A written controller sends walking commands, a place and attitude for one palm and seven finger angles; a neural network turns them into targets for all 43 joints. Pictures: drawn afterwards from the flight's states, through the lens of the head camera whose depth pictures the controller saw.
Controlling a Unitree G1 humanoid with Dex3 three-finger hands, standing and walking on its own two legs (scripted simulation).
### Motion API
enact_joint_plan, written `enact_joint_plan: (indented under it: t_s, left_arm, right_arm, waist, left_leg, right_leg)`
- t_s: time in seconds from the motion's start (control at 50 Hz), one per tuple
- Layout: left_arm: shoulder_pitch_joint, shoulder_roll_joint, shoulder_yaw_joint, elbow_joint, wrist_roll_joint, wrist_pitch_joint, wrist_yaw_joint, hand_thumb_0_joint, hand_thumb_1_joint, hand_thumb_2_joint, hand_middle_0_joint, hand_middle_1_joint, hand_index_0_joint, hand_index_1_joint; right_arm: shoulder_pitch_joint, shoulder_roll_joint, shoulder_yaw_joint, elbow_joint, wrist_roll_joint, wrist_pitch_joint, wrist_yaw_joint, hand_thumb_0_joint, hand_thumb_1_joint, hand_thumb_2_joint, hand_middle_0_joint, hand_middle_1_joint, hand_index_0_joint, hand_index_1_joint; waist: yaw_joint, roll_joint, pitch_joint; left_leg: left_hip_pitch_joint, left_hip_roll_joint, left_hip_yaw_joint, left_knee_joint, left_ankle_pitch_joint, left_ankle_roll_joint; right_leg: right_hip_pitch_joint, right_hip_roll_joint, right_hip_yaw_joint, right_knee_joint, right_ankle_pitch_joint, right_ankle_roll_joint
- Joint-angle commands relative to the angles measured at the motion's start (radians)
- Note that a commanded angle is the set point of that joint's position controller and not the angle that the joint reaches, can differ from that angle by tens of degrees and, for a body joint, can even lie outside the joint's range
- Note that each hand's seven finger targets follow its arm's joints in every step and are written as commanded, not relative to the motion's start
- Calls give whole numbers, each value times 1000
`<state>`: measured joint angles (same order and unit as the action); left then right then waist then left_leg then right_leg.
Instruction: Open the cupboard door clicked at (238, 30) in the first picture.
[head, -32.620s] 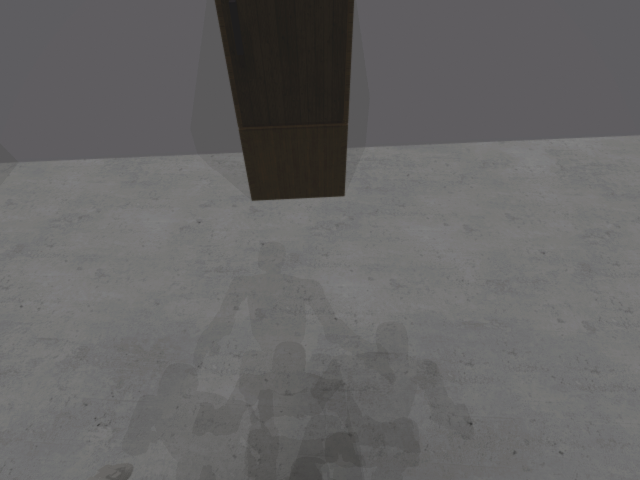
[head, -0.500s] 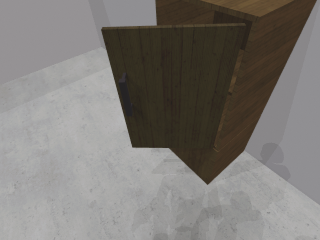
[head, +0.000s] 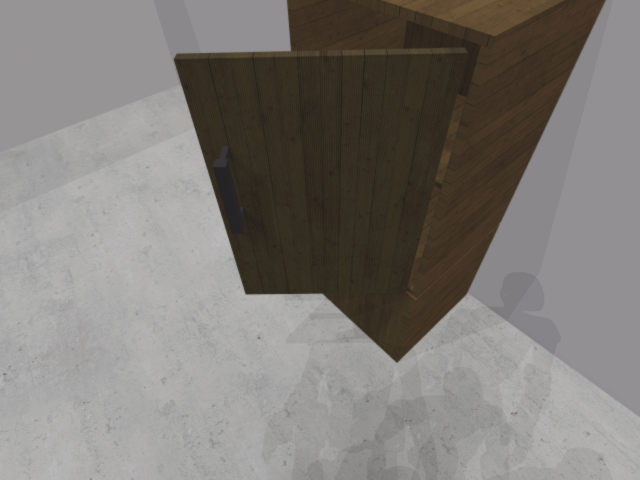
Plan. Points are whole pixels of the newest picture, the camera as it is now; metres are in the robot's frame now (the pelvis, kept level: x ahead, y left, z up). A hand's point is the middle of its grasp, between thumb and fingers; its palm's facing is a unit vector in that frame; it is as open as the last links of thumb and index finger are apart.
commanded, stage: look again from close up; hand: left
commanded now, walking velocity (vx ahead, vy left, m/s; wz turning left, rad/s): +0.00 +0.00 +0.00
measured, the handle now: (231, 191) +0.57 +0.19 +0.02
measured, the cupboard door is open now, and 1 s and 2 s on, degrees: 48 48 48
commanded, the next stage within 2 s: raise the hand with hooked fingers in 0.22 s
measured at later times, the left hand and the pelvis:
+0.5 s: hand (193, 442) +0.18 +0.17 -0.05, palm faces +0.29 -0.95 -0.13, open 7.4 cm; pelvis +0.00 -0.03 -0.01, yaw +4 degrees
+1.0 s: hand (183, 429) +0.19 +0.18 -0.03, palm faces +0.03 -1.00 -0.06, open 10.1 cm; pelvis -0.02 -0.04 -0.08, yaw +5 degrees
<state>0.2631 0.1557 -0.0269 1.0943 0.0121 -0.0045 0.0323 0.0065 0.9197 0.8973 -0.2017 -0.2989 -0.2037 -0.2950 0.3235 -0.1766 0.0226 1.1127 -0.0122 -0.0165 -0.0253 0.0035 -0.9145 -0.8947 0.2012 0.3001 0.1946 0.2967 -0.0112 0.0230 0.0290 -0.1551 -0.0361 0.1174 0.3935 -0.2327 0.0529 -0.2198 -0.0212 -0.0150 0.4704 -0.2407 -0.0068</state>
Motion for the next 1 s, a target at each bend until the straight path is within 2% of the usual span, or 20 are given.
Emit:
enact_joint_plan:
  t_s: [0.0,0.28,0.3,0.32,0.34,0.36,0.38,0.4,0.42,0.44,0.46,0.5,0.56,0.6,0.62,0.66,0.74,0.82,0.88,0.98]
  left_arm:
    - [53,101,22,-23,-2,-16,3,0,900,900,-200,-300,-200,-300]
    - [71,93,23,-9,-1,-26,6,0,900,900,-200,-300,-200,-300]
    - [162,118,34,28,9,-40,47,0,900,900,-200,-300,-200,-300]
    - [-603,363,169,-1461,-200,-264,32,0,877,890,-202,-315,-202,-315]
    - [-184,278,150,-1248,-124,-226,74,0,853,880,-203,-330,-203,-330]
    - [77,57,26,-1075,-148,-93,97,0,830,870,-205,-345,-205,-345]
    - [40,-26,-19,-1065,-191,-92,80,0,807,860,-207,-360,-207,-360]
    - [-39,41,38,-1084,-206,-147,66,0,783,850,-208,-375,-208,-375]
    - [-30,92,95,-1063,-208,-209,41,0,760,840,-210,-390,-210,-390]
    - [15,66,112,-971,-213,-273,5,0,737,830,-212,-405,-212,-405]
    - [99,56,143,-896,-221,-342,-40,0,713,820,-213,-420,-213,-420]
    - [274,9,151,-830,-251,-493,-158,0,667,800,-217,-450,-217,-450]
    - [321,126,261,-801,-268,-678,-362,0,597,770,-222,-495,-222,-495]
    - [282,175,308,-903,-290,-654,-418,0,550,750,-225,-525,-225,-525]
    - [258,172,302,-965,-309,-612,-427,0,527,740,-227,-540,-227,-540]
    - [140,202,332,-1079,-346,-550,-410,0,480,720,-230,-570,-230,-570]
    - [-14,204,307,-1328,-308,-575,-331,0,387,680,-237,-630,-237,-630]
    - [-55,193,245,-1303,-302,-588,-370,0,293,640,-243,-690,-243,-690]
    - [-71,236,278,-1197,-328,-514,-432,0,223,610,-248,-735,-248,-735]
    - [10,272,372,-1186,-372,-387,-439,0,107,560,-257,-810,-257,-810]
  right_arm:
    - [30,-81,-19,-26,1,-25,-6,0,-900,-900,200,300,200,300]
    - [23,-59,-21,0,1,-20,-10,0,-900,-900,200,300,200,300]
    - [-79,-91,-32,-70,13,-22,1,0,-900,-900,200,300,200,300]
    - [-58,-274,-55,-422,63,-163,-48,0,-900,-900,200,300,200,300]
    - [-154,-190,-38,-385,46,-243,-80,0,-900,-900,200,300,200,300]
    - [-148,-151,-48,-394,59,-269,-68,0,-900,-900,200,300,200,300]
    - [-130,-166,-39,-373,71,-277,-68,0,-900,-900,200,300,200,300]
    - [-149,-204,-56,-427,65,-294,-65,0,-900,-900,200,300,200,300]
    - [-132,-226,-71,-441,49,-301,-61,0,-900,-900,200,300,200,300]
    - [-134,-219,-78,-465,32,-305,-57,0,-900,-900,200,300,200,300]
    - [-149,-209,-87,-494,31,-312,-43,0,-900,-900,200,300,200,300]
    - [-184,-198,-98,-556,18,-322,-11,0,-900,-900,200,300,200,300]
    - [-189,-208,-124,-625,23,-315,35,0,-900,-900,200,300,200,300]
    - [-219,-208,-124,-695,38,-289,33,0,-900,-900,200,300,200,300]
    - [-229,-204,-120,-730,44,-274,27,0,-900,-900,200,300,200,300]
    - [-221,-198,-112,-760,47,-249,9,0,-900,-900,200,300,200,300]
    - [-143,-177,-104,-738,35,-238,-17,0,-900,-900,200,300,200,300]
    - [-132,-185,-83,-692,30,-259,-33,0,-900,-900,200,300,200,300]
    - [-136,-201,-71,-680,44,-264,-44,0,-900,-900,200,300,200,300]
    - [-156,-189,-66,-706,55,-263,-47,0,-900,-900,200,300,200,300]
  waist:
    - [12,-27,20]
    - [7,-35,33]
    - [49,-168,38]
    - [-79,41,-455]
    - [21,239,-446]
    - [1,236,-238]
    - [-31,59,-77]
    - [-53,-44,11]
    - [-66,-135,-11]
    - [-59,-221,10]
    - [-17,-190,2]
    - [52,-253,-90]
    - [79,-120,-211]
    - [96,-96,-329]
    - [95,-47,-344]
    - [65,-64,-346]
    - [-4,40,-365]
    - [-48,62,-340]
    - [-39,16,-342]
    - [29,5,-427]
  left_leg:
    - [-35,146,-147,-89,93,-8]
    - [-9,144,-128,-60,123,-19]
    - [-105,160,-94,160,135,-47]
    - [136,34,-120,27,213,-17]
    - [167,56,-92,24,314,-14]
    - [44,70,-122,23,277,-48]
    - [-27,71,-132,45,155,-36]
    - [-101,56,-150,89,53,-21]
    - [-152,45,-144,142,-11,-19]
    - [-238,35,-141,202,-59,-23]
    - [-302,20,-129,251,-74,-36]
    - [-447,7,-113,359,-71,-51]
    - [-583,-9,-104,516,-6,-65]
    - [-632,-20,-73,555,7,-50]
    - [-624,-22,-64,555,-4,-45]
    - [-655,-21,-73,590,-46,-40]
    - [-550,30,-114,603,29,-22]
    - [-559,43,-138,633,9,-17]
    - [-598,42,-145,621,-33,-18]
    - [-546,34,-148,536,22,-20]
  right_leg:
    - [8,-88,100,-79,109,-42]
    - [8,-89,111,-100,190,-48]
    - [49,-151,137,-82,601,3]
    - [109,-48,88,-5,401,-21]
    - [93,1,45,30,206,-47]
    - [-6,-6,-4,29,76,-35]
    - [-79,-1,-38,10,69,-17]
    - [-161,-1,-42,0,7,-7]
    - [-235,-1,-49,11,-76,0]
    - [-315,0,-55,44,-153,6]
    - [-340,-6,-40,86,-187,-2]
    - [-360,-2,-21,214,-160,-11]
    - [-309,-28,64,377,81,-25]
    - [-250,-43,121,400,137,-7]
    - [-257,-41,129,386,102,-3]
    - [-261,-48,194,350,26,21]
    - [-358,-5,96,396,101,5]
    - [-446,15,60,415,43,-3]
    - [-425,19,64,388,-42,-1]
    - [-296,12,41,356,-9,0]
